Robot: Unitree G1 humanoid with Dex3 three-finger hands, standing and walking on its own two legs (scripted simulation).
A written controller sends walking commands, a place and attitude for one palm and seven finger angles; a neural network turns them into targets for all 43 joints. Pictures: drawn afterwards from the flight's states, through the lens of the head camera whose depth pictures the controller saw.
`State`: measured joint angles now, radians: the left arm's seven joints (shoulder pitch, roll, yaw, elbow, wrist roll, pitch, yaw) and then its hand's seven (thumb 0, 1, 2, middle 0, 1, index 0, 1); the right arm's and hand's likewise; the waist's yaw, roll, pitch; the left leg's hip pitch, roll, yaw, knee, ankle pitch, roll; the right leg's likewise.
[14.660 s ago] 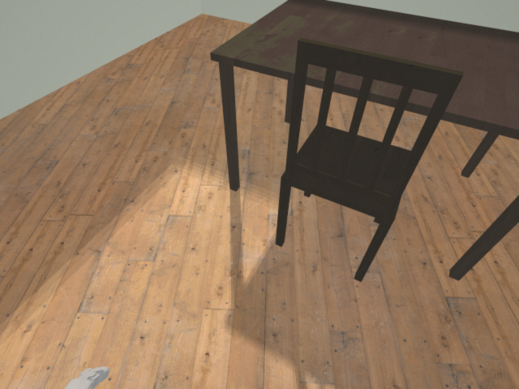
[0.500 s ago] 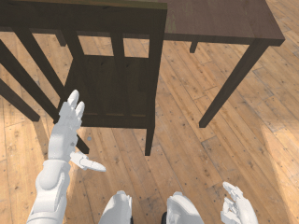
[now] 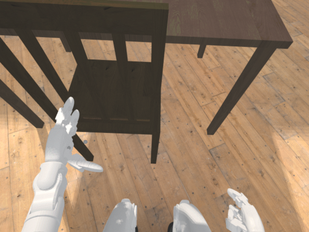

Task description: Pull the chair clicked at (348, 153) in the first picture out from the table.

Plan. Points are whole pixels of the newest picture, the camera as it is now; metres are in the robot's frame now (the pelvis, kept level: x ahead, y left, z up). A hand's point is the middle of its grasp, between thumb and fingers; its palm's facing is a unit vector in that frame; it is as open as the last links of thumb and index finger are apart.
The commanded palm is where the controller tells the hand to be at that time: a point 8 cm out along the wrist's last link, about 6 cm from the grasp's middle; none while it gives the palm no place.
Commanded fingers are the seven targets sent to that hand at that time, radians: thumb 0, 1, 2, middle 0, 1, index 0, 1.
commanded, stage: aim the fingers beside a spindle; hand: left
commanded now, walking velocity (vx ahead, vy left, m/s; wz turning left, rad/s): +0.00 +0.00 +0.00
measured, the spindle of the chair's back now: (92, 85) +0.49 +0.19 +0.04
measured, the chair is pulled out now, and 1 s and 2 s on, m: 0.00 0.00 0.00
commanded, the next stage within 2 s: push the fingers through the gap in 0.98 s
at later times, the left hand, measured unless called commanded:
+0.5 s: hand (89, 146) +0.31 +0.16 +0.04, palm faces -0.07 -1.00 -0.03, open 16.9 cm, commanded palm +0.30 +0.24 +0.03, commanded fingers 0.00 -0.50 0.30 -0.06 -0.08 -0.06 -0.08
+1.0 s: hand (77, 144) +0.33 +0.20 +0.01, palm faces +0.02 -1.00 -0.03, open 16.9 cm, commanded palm +0.30 +0.24 +0.02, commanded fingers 0.00 -0.50 0.30 -0.06 -0.08 -0.06 -0.08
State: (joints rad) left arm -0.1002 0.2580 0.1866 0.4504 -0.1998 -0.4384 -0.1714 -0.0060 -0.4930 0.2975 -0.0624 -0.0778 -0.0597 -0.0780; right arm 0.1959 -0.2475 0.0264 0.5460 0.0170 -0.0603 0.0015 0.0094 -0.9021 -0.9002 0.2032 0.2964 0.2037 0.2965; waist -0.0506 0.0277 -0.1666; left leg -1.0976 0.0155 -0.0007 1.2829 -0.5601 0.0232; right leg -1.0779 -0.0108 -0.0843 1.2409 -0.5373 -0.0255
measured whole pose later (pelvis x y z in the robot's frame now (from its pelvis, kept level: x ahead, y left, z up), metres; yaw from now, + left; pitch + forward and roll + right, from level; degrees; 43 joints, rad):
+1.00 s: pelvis +0.00 +0.01 +0.00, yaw +0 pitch +22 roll -3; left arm -0.07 0.28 0.22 0.43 -0.24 -0.42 -0.22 -0.01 -0.49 0.30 -0.06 -0.08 -0.06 -0.08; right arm 0.21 -0.25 0.03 0.55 0.02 -0.08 -0.01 0.01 -0.90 -0.90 0.20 0.30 0.20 0.30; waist -0.05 0.03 -0.17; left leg -1.10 0.02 0.00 1.28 -0.56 0.03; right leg -1.07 -0.01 -0.08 1.23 -0.53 -0.02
